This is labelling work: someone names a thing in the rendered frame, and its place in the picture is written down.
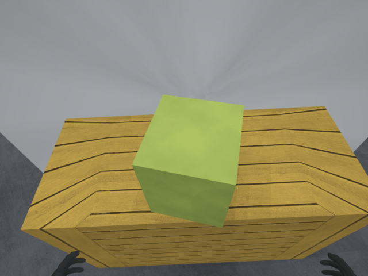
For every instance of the pedestal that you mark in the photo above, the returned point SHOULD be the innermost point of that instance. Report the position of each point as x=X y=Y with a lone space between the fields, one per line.
x=299 y=189

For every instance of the right robot hand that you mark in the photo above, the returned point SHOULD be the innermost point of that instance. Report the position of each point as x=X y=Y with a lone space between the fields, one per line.
x=338 y=263

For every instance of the carton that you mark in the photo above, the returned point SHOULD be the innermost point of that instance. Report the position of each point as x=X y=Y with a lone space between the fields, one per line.
x=188 y=160

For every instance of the left robot hand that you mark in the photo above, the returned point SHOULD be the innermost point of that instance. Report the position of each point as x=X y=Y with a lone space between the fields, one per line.
x=64 y=270

